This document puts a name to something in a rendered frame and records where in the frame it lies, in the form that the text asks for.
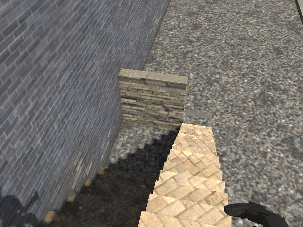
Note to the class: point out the right robot hand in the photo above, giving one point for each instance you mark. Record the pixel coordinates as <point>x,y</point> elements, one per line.
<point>255,213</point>

